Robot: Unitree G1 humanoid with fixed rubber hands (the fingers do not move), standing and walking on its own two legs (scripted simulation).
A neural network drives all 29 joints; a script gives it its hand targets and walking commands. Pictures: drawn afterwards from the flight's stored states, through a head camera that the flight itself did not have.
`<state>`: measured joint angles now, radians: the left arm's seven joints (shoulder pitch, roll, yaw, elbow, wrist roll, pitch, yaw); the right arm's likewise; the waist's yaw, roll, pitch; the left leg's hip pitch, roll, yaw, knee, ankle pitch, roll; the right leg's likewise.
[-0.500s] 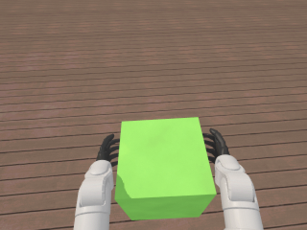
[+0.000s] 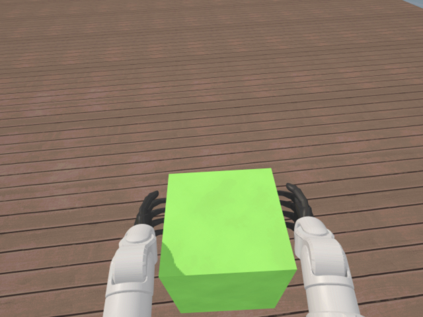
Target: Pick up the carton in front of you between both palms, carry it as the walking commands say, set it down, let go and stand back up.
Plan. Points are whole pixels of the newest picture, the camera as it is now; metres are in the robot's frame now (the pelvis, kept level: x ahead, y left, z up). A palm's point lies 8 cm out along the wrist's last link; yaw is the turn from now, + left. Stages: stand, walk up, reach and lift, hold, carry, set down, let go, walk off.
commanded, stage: carry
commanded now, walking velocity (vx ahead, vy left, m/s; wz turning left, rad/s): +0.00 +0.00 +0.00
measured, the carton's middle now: (223, 243) +0.30 +0.00 -0.04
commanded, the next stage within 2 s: hold in 1.36 s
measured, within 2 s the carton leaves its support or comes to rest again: neither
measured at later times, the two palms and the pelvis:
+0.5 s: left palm (145, 260) +0.23 +0.14 +0.04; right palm (317, 251) +0.24 -0.16 +0.05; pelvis -0.06 -0.01 +0.00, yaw +0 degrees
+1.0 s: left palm (140, 279) +0.20 +0.14 +0.04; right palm (321, 270) +0.21 -0.16 +0.04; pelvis -0.09 -0.01 +0.00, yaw +0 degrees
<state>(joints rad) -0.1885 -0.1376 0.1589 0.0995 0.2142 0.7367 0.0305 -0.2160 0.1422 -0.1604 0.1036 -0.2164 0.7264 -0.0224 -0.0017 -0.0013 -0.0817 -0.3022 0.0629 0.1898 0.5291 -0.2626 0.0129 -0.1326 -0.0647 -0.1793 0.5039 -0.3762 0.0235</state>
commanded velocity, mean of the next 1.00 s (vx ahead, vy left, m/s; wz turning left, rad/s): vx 0.00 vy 0.00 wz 0.00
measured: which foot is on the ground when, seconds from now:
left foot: down 0.00-1.00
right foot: down 0.00-1.00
